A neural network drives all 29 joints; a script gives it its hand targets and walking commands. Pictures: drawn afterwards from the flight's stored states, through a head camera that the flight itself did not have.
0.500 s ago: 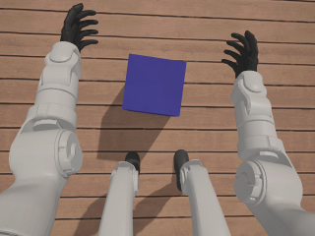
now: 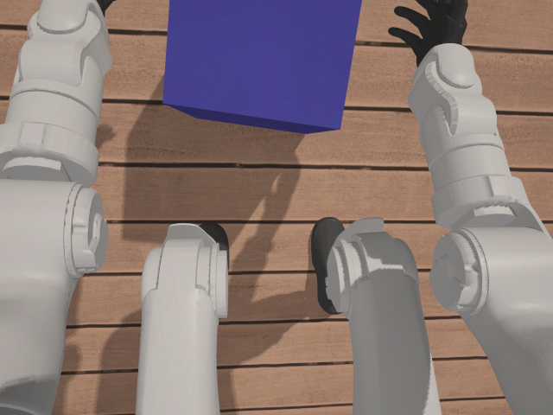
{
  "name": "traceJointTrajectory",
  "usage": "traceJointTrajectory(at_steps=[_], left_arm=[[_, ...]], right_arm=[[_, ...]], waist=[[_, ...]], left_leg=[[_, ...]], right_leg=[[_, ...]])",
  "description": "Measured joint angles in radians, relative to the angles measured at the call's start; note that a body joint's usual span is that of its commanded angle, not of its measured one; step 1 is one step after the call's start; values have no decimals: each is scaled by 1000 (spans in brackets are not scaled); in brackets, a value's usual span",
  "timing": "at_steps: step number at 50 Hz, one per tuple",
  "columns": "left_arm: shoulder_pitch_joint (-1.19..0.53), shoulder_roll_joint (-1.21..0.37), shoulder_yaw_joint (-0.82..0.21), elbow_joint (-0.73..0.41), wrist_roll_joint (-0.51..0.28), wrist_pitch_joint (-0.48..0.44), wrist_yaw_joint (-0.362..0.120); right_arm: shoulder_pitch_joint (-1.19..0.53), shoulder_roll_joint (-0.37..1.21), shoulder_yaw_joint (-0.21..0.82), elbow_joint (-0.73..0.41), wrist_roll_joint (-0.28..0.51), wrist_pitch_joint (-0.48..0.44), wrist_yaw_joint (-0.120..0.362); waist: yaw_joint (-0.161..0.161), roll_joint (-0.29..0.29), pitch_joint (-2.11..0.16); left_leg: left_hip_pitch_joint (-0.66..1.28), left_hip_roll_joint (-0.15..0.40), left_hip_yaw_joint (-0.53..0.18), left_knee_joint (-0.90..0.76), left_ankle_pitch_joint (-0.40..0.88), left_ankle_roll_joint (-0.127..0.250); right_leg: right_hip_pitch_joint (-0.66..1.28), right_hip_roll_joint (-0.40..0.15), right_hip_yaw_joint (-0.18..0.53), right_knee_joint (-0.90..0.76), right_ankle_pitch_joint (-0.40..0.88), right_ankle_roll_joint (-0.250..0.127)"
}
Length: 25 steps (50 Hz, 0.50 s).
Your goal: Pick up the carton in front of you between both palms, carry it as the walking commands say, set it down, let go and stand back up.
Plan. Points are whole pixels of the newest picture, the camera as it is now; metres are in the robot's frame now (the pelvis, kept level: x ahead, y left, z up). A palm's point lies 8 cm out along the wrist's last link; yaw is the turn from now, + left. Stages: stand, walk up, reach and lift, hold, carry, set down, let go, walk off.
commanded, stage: reach and lift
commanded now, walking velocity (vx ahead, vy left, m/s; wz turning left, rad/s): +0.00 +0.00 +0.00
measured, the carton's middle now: (261, 53) +0.54 +0.03 -0.30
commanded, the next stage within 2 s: none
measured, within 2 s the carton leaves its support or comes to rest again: leaves its support in 1.02 s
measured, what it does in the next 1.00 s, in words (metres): lowers itself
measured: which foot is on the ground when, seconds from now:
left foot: down 0.00-1.00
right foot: down 0.00-1.00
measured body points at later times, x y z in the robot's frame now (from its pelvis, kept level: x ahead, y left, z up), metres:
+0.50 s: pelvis +0.00 +0.00 -0.05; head +0.37 +0.04 +0.20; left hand +0.57 +0.20 -0.24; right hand +0.54 -0.15 -0.23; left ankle +0.11 +0.12 -0.39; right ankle +0.12 -0.13 -0.39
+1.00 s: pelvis +0.00 +0.00 -0.06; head +0.37 +0.04 +0.20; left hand +0.57 +0.18 -0.23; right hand +0.55 -0.13 -0.23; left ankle +0.11 +0.12 -0.39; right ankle +0.12 -0.13 -0.39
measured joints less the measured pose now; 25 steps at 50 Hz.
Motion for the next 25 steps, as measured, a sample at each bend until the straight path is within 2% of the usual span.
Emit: traceJointTrajectory(at_steps=[9, 19, 25], left_arm=[[-118, 19, -63, 118, -40, -34, 12], [-67, -8, -91, 81, -73, -75, 39], [-45, -29, -94, 78, -69, -73, 39]], right_arm=[[-132, -28, 19, 147, 18, -44, 13], [-118, -58, 94, 167, 77, -90, 17], [-98, -37, 83, 180, 65, -96, 13]], waist=[[3, -12, 153], [21, -17, 184], [23, -17, 142]], left_leg=[[-44, 9, 9, 135, -11, 10], [-40, 26, 19, 222, -66, 22], [-50, 20, 16, 217, -61, 15]], right_leg=[[-42, 4, 1, 130, -9, 11], [-41, 0, 0, 215, -56, 10], [-50, -5, -3, 214, -56, 4]])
